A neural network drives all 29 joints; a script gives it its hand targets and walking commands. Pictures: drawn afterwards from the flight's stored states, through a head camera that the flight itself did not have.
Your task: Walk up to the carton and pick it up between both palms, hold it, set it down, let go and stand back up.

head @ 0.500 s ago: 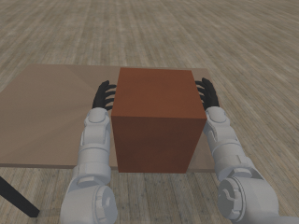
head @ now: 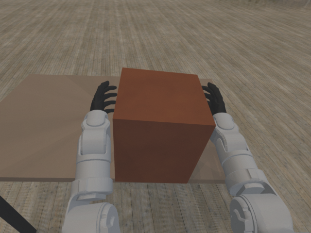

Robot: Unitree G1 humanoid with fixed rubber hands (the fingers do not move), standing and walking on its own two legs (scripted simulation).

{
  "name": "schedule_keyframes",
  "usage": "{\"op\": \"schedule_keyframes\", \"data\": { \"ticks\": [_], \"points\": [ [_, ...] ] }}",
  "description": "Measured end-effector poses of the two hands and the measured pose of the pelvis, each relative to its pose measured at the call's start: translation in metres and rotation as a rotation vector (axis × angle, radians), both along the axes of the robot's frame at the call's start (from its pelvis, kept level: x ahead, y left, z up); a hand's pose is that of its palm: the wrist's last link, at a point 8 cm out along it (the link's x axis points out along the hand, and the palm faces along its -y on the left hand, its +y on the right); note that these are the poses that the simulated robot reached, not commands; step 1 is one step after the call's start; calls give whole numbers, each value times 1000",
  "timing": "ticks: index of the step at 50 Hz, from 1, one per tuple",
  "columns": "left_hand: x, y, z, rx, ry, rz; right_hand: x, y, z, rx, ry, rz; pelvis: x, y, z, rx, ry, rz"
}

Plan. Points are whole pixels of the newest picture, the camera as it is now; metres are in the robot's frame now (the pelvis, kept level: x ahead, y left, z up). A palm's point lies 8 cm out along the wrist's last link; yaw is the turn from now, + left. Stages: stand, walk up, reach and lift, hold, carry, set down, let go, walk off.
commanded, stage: reach and lift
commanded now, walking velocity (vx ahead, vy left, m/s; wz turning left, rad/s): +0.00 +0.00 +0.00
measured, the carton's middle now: (156, 128) +0.39 +0.00 +0.10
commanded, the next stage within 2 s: hold in 1.46 s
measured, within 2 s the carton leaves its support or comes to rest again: neither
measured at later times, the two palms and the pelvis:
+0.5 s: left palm (92, 109) +0.37 +0.15 +0.19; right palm (216, 106) +0.36 -0.15 +0.19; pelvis -0.01 +0.00 +0.00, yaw +0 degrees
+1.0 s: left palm (88, 92) +0.38 +0.16 +0.24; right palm (217, 84) +0.38 -0.14 +0.25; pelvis -0.01 +0.01 +0.00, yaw -1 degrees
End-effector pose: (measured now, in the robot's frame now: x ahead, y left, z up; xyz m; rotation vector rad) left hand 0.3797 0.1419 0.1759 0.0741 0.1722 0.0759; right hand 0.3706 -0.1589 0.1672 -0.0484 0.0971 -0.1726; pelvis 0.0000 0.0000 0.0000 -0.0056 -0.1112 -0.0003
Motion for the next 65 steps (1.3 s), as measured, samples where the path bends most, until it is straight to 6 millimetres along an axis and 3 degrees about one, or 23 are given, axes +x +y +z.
{"op": "schedule_keyframes", "data": {
  "ticks": [8,17,27,37,42,52,59,65],
  "points": [
    [-7,6,7,-2,18,12,-4,6,5,31,16,7,-6,0,-1,-1,-1,0],
    [-7,9,43,5,-39,16,-1,9,40,32,-41,11,-7,2,-1,-4,1,8],
    [-15,11,17,1,32,8,-8,11,26,58,23,11,-8,4,-1,-7,-9,6],
    [-18,-1,63,-4,-49,-10,-18,-1,62,68,-60,-17,-11,7,-2,-9,-33,0],
    [-8,0,58,-20,9,1,-6,0,62,69,-3,-9,-13,8,-3,-6,-12,-21],
    [-3,17,60,-41,-29,32,11,17,81,58,-38,29,-3,5,-2,-7,17,-7],
    [-6,19,66,-34,-40,25,9,19,89,77,-45,26,4,8,-2,-6,8,2],
    [-15,15,59,-11,-14,-9,-7,14,79,68,-19,3,4,10,-2,-9,-15,-4]
  ]
}}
